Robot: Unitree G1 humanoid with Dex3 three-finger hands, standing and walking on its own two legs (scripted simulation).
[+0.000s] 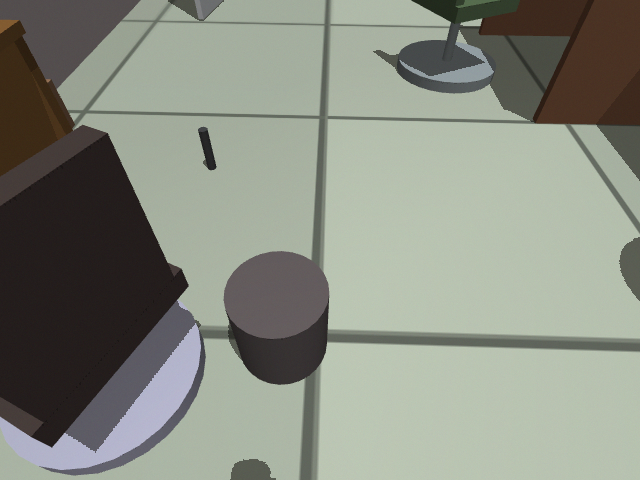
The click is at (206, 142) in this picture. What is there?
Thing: slim round
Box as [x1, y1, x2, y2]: [198, 127, 215, 169]
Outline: 200,127 198,131 207,166 209,169 214,169 215,163 207,129 205,127
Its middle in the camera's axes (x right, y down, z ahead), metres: -0.55 -0.49 +1.92
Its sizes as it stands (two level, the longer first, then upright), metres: 0.043 0.043 0.222
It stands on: the floor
